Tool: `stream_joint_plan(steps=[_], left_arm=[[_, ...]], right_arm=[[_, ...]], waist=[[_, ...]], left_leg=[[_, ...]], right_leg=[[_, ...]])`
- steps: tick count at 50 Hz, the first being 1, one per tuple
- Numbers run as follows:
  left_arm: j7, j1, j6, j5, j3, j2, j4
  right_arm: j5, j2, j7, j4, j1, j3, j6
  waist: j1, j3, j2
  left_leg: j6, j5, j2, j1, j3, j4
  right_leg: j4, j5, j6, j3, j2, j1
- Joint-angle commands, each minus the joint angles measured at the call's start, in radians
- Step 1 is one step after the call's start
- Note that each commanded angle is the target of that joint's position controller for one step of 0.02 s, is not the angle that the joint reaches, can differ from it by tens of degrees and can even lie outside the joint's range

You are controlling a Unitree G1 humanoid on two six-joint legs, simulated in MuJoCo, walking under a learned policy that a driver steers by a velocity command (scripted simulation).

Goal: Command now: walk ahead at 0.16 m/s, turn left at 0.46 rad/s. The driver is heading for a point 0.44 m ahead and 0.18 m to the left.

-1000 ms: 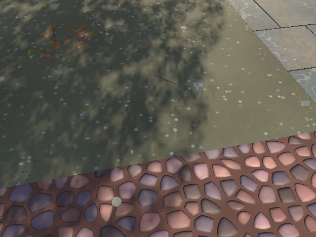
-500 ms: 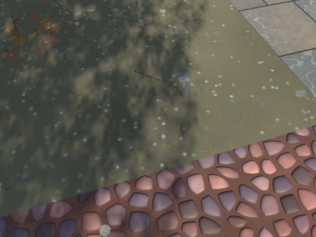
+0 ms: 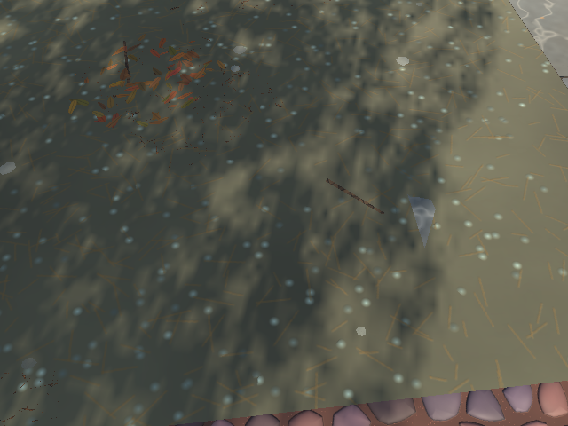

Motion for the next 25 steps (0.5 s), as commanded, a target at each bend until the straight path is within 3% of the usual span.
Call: stream_joint_plan(steps=[1,2,3,4,5,6,7,8,9,10,12,15,20,25], left_arm=[[0.021,0.024,0.011,0.0,0.038,0.165,-0.038],[0.022,0.014,0.019,0.001,0.043,0.172,-0.046],[0.019,-0.003,0.027,-0.003,0.05,0.186,-0.056],[0.013,0.014,0.028,-0.006,0.049,0.172,-0.096],[0.004,0.08,0.041,-0.023,0.038,0.103,-0.136],[0.0,0.045,0.054,0.012,0.038,0.13,-0.131],[-0.003,-0.025,0.059,0.008,0.04,0.125,-0.15],[-0.001,-0.063,0.062,0.008,0.043,0.126,-0.157],[0.002,-0.08,0.072,0.019,0.048,0.139,-0.172],[-0.002,-0.054,0.086,0.033,0.047,0.131,-0.167],[-0.015,-0.046,0.1,0.035,0.044,0.117,-0.173],[-0.028,-0.118,0.098,0.035,0.047,0.132,-0.209],[-0.029,-0.207,0.082,0.027,0.048,0.146,-0.252],[-0.034,-0.237,0.058,0.019,0.04,0.149,-0.289]], right_arm=[[-0.009,-0.075,-0.006,-0.031,0.098,-0.019,-0.011],[-0.012,-0.09,-0.008,-0.018,0.154,-0.028,-0.019],[-0.017,-0.111,-0.013,-0.002,0.234,-0.039,-0.031],[-0.018,-0.218,-0.023,-0.012,0.288,-0.067,-0.04],[0.014,-0.293,-0.03,-0.034,0.242,-0.092,-0.015],[0.046,-0.272,-0.025,-0.053,0.225,-0.091,0.004],[0.039,-0.218,-0.031,-0.068,0.153,-0.078,0.015],[0.029,-0.166,-0.035,-0.072,0.107,-0.062,0.027],[0.029,-0.145,-0.041,-0.074,0.094,-0.056,0.031],[0.023,-0.136,-0.04,-0.076,0.091,-0.055,0.031],[0.015,-0.161,-0.033,-0.083,0.094,-0.063,0.023],[0.014,-0.203,-0.027,-0.091,0.112,-0.076,0.017],[0.012,-0.23,-0.019,-0.096,0.177,-0.088,0.014],[0.005,-0.244,-0.012,-0.117,0.183,-0.095,0.012]], waist=[[-0.043,-0.089,-0.135],[-0.065,-0.118,-0.122],[-0.116,-0.158,-0.074],[-0.128,-0.246,0.07],[-0.055,-0.365,0.227],[-0.072,-0.366,0.037],[-0.062,-0.231,-0.002],[-0.034,-0.119,-0.051],[-0.02,-0.087,-0.028],[-0.007,-0.108,-0.003],[-0.005,-0.148,0.017],[-0.023,-0.135,0.05],[-0.063,-0.126,0.064],[-0.067,-0.12,0.082]], left_leg=[[0.043,-0.099,-0.065,0.149,0.045,-0.046],[0.064,-0.105,-0.083,0.205,0.041,-0.099],[0.093,0.047,-0.075,0.315,0.007,-0.223],[0.165,0.538,0.131,0.51,-0.237,-0.201],[0.387,0.908,0.369,0.705,-0.601,-0.207],[0.392,0.694,0.354,0.618,-0.561,-0.261],[0.363,0.462,0.312,0.487,-0.502,-0.312],[0.298,0.307,0.249,0.362,-0.443,-0.362],[0.252,0.224,0.196,0.305,-0.398,-0.383],[0.227,0.094,0.154,0.275,-0.378,-0.406],[0.21,-0.158,0.108,0.271,-0.391,-0.446],[0.197,-0.394,0.097,0.29,-0.457,-0.501],[0.178,-0.469,0.105,0.366,-0.537,-0.517],[0.184,-0.504,0.092,0.341,-0.583,-0.483]], right_leg=[[0.178,1.061,-0.05,0.042,-0.284,0.017],[0.302,1.033,-0.046,0.039,-0.284,0.018],[0.497,0.894,-0.014,0.02,-0.259,-0.029],[0.804,0.429,0.035,-0.002,-0.18,-0.22],[1.1,-0.324,0.077,0.1,0.032,-0.503],[1.108,-0.286,0.08,0.243,-0.044,-0.531],[1.084,-0.224,0.084,0.25,-0.067,-0.569],[0.985,-0.169,0.088,0.253,-0.094,-0.57],[0.906,-0.123,0.093,0.257,-0.11,-0.55],[0.862,-0.084,0.097,0.253,-0.11,-0.508],[0.794,-0.035,0.106,0.249,-0.106,-0.489],[0.671,-0.008,0.132,0.254,-0.109,-0.534],[0.527,0.023,0.145,0.264,-0.097,-0.58],[0.401,-0.032,0.12,0.264,-0.06,-0.504]])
